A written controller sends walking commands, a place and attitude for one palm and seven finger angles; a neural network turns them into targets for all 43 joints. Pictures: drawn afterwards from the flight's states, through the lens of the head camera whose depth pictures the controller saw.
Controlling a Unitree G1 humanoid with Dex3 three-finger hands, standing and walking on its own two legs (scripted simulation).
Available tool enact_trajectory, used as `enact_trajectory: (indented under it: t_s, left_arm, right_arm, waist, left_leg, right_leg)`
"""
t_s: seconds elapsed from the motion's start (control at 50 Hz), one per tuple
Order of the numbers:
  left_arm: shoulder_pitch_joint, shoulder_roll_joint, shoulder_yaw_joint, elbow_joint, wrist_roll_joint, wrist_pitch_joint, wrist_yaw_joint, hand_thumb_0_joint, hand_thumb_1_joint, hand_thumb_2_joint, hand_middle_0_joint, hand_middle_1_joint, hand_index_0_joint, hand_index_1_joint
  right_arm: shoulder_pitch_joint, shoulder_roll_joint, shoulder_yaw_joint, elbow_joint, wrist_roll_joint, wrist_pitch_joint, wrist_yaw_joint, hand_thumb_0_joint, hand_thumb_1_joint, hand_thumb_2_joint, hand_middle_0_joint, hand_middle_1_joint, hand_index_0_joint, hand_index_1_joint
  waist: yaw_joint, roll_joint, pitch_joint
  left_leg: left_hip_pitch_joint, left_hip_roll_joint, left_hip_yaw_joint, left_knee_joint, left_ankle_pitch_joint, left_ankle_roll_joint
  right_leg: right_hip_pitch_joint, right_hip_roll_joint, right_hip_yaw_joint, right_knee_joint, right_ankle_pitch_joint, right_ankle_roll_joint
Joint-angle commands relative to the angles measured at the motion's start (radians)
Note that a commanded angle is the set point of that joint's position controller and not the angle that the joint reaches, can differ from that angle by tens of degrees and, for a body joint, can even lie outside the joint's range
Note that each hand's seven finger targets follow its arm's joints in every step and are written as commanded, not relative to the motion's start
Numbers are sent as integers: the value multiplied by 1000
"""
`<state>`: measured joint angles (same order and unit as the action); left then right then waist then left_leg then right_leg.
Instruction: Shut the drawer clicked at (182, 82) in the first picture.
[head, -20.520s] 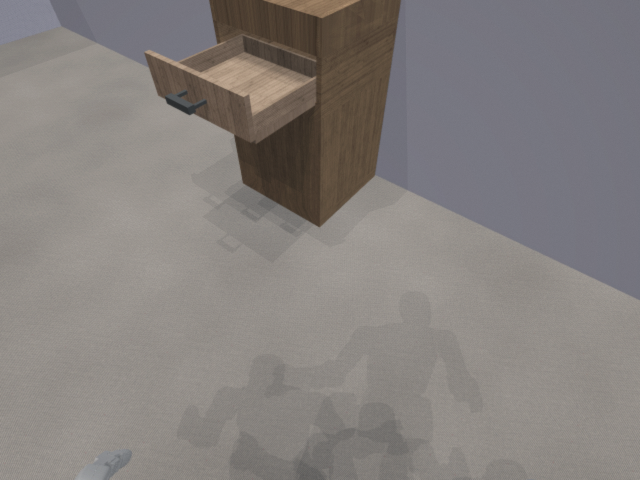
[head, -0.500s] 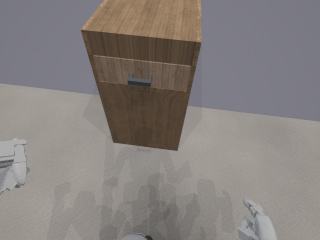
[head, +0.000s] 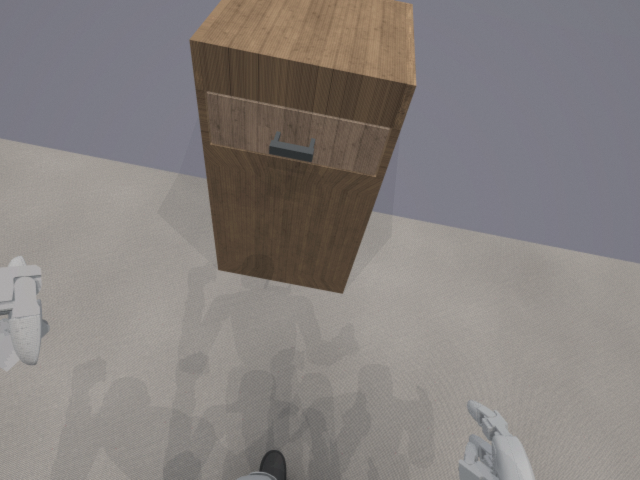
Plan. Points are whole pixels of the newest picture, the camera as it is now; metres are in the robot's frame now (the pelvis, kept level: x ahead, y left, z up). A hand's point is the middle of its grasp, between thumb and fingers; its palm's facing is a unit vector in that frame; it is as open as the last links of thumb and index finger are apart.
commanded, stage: step back with the hand held close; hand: left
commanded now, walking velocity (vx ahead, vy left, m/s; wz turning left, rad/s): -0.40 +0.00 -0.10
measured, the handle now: (293, 145) +0.82 +0.12 -0.11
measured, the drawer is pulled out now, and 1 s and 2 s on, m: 0.00 0.00 0.00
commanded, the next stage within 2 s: stop stepping back and stand still in 0.06 s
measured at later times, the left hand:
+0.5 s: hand out of the picture +0.15 +0.28 +0.16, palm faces +0.30 -0.92 -0.24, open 3.3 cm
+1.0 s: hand out of the picture +0.08 +0.35 +0.15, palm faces +0.27 -0.91 -0.31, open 3.3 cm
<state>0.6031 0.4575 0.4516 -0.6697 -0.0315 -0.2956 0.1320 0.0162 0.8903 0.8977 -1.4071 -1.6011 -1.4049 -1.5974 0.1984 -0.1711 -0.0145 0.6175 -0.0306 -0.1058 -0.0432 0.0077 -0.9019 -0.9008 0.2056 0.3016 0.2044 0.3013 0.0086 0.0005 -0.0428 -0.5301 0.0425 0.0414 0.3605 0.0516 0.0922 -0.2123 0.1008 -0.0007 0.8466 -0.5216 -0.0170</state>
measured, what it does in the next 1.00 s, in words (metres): walks backwards: right foot, then left foot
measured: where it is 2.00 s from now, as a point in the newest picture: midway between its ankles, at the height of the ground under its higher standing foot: outside the picture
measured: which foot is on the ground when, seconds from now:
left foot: down 0.00-0.36, up 0.38-0.44, down 0.46-0.68, up 0.70-0.88, down 0.90-1.00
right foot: up 0.00-0.12, down 0.14-0.46, up 0.48-0.70, down 0.72-0.90, up 0.92-1.00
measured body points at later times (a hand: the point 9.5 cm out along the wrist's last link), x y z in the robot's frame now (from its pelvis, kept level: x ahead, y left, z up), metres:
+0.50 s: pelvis -0.08 +0.05 -0.05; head -0.12 +0.13 +0.39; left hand +0.12 +0.33 +0.17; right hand -0.03 -0.24 -0.10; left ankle +0.06 +0.08 -0.74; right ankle -0.23 -0.13 -0.72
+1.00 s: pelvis -0.17 +0.14 -0.02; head -0.17 +0.18 +0.43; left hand +0.06 +0.40 +0.17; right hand -0.05 -0.11 -0.08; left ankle -0.10 +0.25 -0.74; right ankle -0.16 +0.03 -0.70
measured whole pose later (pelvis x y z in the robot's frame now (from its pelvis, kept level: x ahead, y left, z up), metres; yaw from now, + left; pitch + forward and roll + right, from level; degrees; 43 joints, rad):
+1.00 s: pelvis -0.17 +0.14 -0.02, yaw -10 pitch -3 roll +0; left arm 0.49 0.34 0.40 -0.55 -0.04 -0.14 0.13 0.02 0.90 0.90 -1.41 -1.60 -1.40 -1.60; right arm 0.21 -0.15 0.02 0.63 -0.03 -0.11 -0.05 0.01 -0.90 -0.90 0.20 0.30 0.20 0.30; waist -0.03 -0.09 0.02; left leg -0.35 0.05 0.05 0.68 -0.29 0.00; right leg -0.43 -0.01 -0.06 0.95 -0.48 -0.01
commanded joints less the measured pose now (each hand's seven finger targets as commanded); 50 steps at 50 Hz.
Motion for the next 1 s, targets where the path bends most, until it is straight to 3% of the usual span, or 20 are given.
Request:
enact_trajectory:
  t_s: [0.0, 0.06, 0.14, 0.18, 0.26, 0.36, 0.42, 0.46, 0.5, 0.54, 0.62, 0.66, 0.68, 0.72, 0.74, 0.76, 0.84, 0.88, 0.92, 0.98]
  left_arm:
    - [-3, 108, 30, -198, -34, -77, -5, 0, 900, 900, -1400, -1600, -1400, -1600]
    - [-40, 155, 64, -226, -34, -91, -8, 0, 900, 900, -1400, -1600, -1400, -1600]
    - [-124, 257, 153, -268, -53, -100, -5, 0, 900, 900, -1400, -1600, -1400, -1600]
    - [-77, 124, 51, -200, -56, -67, -29, 0, 900, 900, -1400, -1600, -1400, -1600]
    - [-23, 137, 100, -112, -63, 30, -22, 0, 900, 900, -1400, -1600, -1400, -1600]
    - [-192, 168, 86, -119, -50, 28, -1, 0, 900, 900, -1400, -1600, -1400, -1600]
    - [-346, 129, 15, -143, -26, 53, -13, 0, 900, 900, -1400, -1600, -1400, -1600]
    - [-454, 101, -20, -203, -23, 40, -11, 0, 900, 900, -1400, -1600, -1400, -1600]
    - [-397, 169, 56, -272, -10, 20, -1, 0, 900, 900, -1400, -1600, -1400, -1600]
    - [-179, 176, 89, -370, -18, 24, -5, 0, 900, 900, -1400, -1600, -1400, -1600]
    - [290, 152, 130, -356, -49, 32, -11, 0, 900, 900, -1400, -1600, -1400, -1600]
    - [325, 123, 129, -273, -50, 69, 1, 0, 900, 900, -1400, -1600, -1400, -1600]
    - [194, 111, 101, -315, -51, 86, 2, 0, 900, 900, -1400, -1600, -1400, -1600]
    - [-117, 267, 218, -295, -64, 70, 2, 0, 900, 900, -1400, -1600, -1400, -1600]
    - [-234, 286, 215, -172, -64, 68, 10, 0, 900, 900, -1400, -1600, -1400, -1600]
    - [-308, 161, 114, -81, -43, 97, 14, 0, 900, 900, -1400, -1600, -1400, -1600]
    - [-201, 57, -20, 32, -17, 107, 23, 0, 900, 900, -1400, -1600, -1400, -1600]
    - [-262, 48, -66, -179, 1, 42, 10, 0, 900, 900, -1400, -1600, -1400, -1600]
    - [-187, 114, -1, -239, 2, 16, -10, 0, 900, 900, -1400, -1600, -1400, -1600]
    - [-51, 127, 34, -423, -5, 22, -6, 0, 900, 900, -1400, -1600, -1400, -1600]
  right_arm:
    - [-24, -154, -62, -82, -11, -77, -4, 0, -900, -900, 200, 300, 200, 300]
    - [-9, -142, -56, -66, -24, -67, 7, 0, -900, -900, 200, 300, 200, 300]
    - [-90, -108, -19, -115, 6, -48, -20, 0, -900, -900, 200, 300, 200, 300]
    - [-70, -123, -39, -116, 21, -58, -29, 0, -900, -900, 200, 300, 200, 300]
    - [-129, -150, -24, -161, 19, -33, -43, 0, -900, -900, 200, 300, 200, 300]
    - [-89, -146, -33, -105, 30, -7, -65, 0, -900, -900, 200, 300, 200, 300]
    - [-63, -169, -11, -103, 34, -43, -59, 0, -900, -900, 200, 300, 200, 300]
    - [-61, -205, -17, -113, 19, -99, -49, 0, -900, -900, 200, 300, 200, 300]
    - [-86, -178, -12, -122, 9, -123, -21, 0, -900, -900, 200, 300, 200, 300]
    - [-87, -168, -34, -135, 7, -118, 10, 0, -900, -900, 200, 300, 200, 300]
    - [-58, -118, -42, -193, 3, -65, 48, 0, -900, -900, 200, 300, 200, 300]
    - [-38, -92, -35, -169, 25, -14, 33, 0, -900, -900, 200, 300, 200, 300]
    - [-71, -114, -45, -161, 46, 12, 23, 0, -900, -900, 200, 300, 200, 300]
    - [-37, -116, -41, -119, 19, 6, 1, 0, -900, -900, 200, 300, 200, 300]
    - [-50, -99, -11, -131, -2, -4, 4, 0, -900, -900, 200, 300, 200, 300]
    - [-73, -70, -10, -128, 11, 4, -2, 0, -900, -900, 200, 300, 200, 300]
    - [-54, -141, -15, -85, 22, -29, -62, 0, -900, -900, 200, 300, 200, 300]
    - [-33, -149, -5, -133, 13, -54, -44, 0, -900, -900, 200, 300, 200, 300]
    - [-50, -123, -7, -133, 7, -64, -16, 0, -900, -900, 200, 300, 200, 300]
    - [-84, -139, -24, -163, 15, -75, 22, 0, -900, -900, 200, 300, 200, 300]
  waist:
    - [-5, 249, -247]
    - [3, 201, -282]
    - [-12, -82, -168]
    - [-35, -146, -132]
    - [-25, 160, 59]
    - [-58, -247, 189]
    - [-97, 106, 244]
    - [-78, 527, 213]
    - [-13, 431, 89]
    - [27, 371, -87]
    - [26, 303, -228]
    - [24, -142, -150]
    - [-4, -333, -60]
    - [-93, -269, 54]
    - [-125, -263, 93]
    - [-108, -261, 27]
    - [-61, 191, 141]
    - [-50, 480, 122]
    - [-36, 143, 74]
    - [-11, 245, 9]
  left_leg:
    - [506, 180, -169, -262, -317, -173]
    - [640, 132, -71, -78, -43, -190]
    - [591, 17, 4, 341, -225, -105]
    - [634, 15, -37, 304, -221, -115]
    - [411, 9, -72, 95, -499, -155]
    - [387, 4, -120, 817, -389, -143]
    - [242, 40, -144, 279, -437, -103]
    - [80, 189, -684, -261, -770, -79]
    - [48, 194, -662, -375, -990, -267]
    - [101, 148, -391, -346, -868, -339]
    - [-29, 86, -75, -138, -601, -168]
    - [-72, -42, 55, 435, -547, -169]
    - [-129, -52, -29, 861, -513, -161]
    - [-147, 23, -114, 1121, -394, -131]
    - [36, 119, -110, 1008, -412, -124]
    - [78, 68, -10, 787, -397, -106]
    - [297, 20, 52, 109, -507, -67]
    - [420, 317, -505, -82, -332, 47]
    - [356, 350, -518, -95, -229, 101]
    - [143, 276, -299, -108, -446, 51]
  right_leg:
    - [-54, 7, -76, -311, -105, -30]
    - [-83, -44, -31, -571, 51, -52]
    - [-333, -333, 87, -637, 449, -72]
    - [-362, -233, -28, -517, 171, -87]
    - [-352, -96, -97, -491, -224, -68]
    - [-727, -368, 120, -634, -422, -199]
    - [-450, -211, -128, -201, -151, -56]
    - [-270, -36, -28, 229, -128, 17]
    - [-180, -12, 7, 304, -56, -5]
    - [-46, 31, -77, 298, -33, -18]
    - [283, 24, -149, -64, -72, -55]
    - [164, -169, 56, -474, -102, -150]
    - [-56, -414, 257, -605, -51, -229]
    - [-347, -491, 235, -669, -89, -262]
    - [-535, -494, 193, -629, -159, -120]
    - [-452, -382, 60, -667, -443, -111]
    - [-306, -253, -64, -285, -132, -100]
    - [-494, -109, -95, 135, -80, 14]
    - [-428, -139, 6, 207, 25, 13]
    - [-161, -139, -19, 83, 116, 16]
